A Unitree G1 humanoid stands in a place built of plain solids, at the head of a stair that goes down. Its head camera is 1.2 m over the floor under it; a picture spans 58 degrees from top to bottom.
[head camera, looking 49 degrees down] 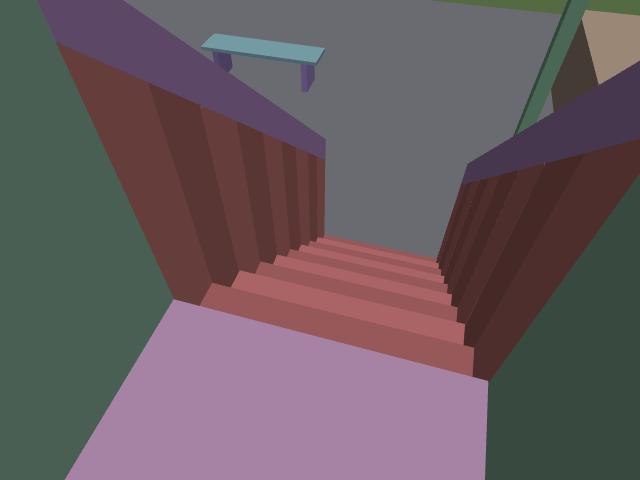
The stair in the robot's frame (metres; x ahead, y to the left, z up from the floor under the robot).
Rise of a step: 0.19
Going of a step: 0.21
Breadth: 1.00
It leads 16 degrees to the right of straight ahead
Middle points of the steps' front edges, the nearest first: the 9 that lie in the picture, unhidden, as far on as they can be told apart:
0.65 0.00 0.00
0.85 -0.06 -0.19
1.05 -0.12 -0.38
1.25 -0.17 -0.57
1.45 -0.23 -0.76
1.65 -0.29 -0.95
1.85 -0.35 -1.14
2.06 -0.41 -1.33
2.26 -0.46 -1.52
